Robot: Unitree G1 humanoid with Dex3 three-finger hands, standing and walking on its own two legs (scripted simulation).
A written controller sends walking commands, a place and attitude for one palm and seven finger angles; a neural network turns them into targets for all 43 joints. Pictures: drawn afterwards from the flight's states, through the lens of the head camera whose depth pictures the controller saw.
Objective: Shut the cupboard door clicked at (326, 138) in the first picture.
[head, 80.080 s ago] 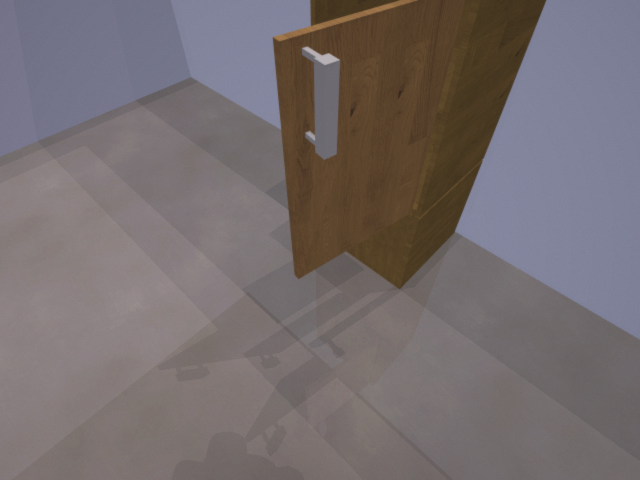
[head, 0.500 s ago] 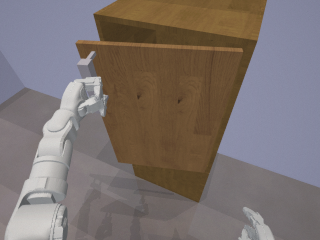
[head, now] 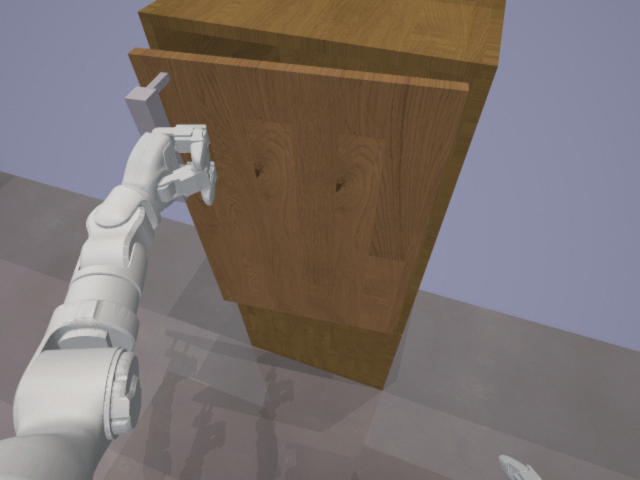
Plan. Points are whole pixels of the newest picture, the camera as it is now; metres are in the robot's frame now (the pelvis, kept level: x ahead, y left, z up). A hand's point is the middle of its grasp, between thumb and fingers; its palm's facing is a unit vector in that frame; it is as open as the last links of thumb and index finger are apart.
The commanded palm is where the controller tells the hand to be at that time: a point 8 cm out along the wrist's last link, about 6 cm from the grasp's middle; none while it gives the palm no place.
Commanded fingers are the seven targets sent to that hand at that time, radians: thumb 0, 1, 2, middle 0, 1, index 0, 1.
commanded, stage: push the door shut along its arc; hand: left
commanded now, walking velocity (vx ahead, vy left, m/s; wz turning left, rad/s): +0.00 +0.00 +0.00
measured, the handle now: (171, 140) +0.52 +0.19 +0.15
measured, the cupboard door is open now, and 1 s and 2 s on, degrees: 7 0 0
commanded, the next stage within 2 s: pull the fist back off the door in 1.04 s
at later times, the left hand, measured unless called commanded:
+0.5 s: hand (241, 147) +0.49 +0.09 +0.16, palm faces -0.34 -0.94 -0.02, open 3.1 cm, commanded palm +0.49 +0.15 +0.16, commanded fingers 0.00 0.90 0.90 -1.30 -1.50 -1.30 -1.50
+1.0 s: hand (253, 136) +0.51 +0.08 +0.17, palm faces -0.42 -0.91 -0.03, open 3.2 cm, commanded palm +0.54 +0.11 +0.16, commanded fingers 0.00 0.90 0.90 -1.30 -1.50 -1.30 -1.50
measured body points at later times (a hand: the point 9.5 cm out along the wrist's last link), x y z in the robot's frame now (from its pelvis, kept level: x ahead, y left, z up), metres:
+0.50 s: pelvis +0.00 -0.01 -0.01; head +0.06 -0.02 +0.44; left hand +0.50 +0.15 +0.17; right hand +0.02 -0.29 -0.12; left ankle -0.04 +0.10 -0.73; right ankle +0.02 -0.11 -0.73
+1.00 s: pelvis -0.01 -0.01 -0.02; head +0.09 -0.01 +0.42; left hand +0.52 +0.13 +0.17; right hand -0.02 -0.29 -0.13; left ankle -0.04 +0.10 -0.73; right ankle +0.02 -0.11 -0.73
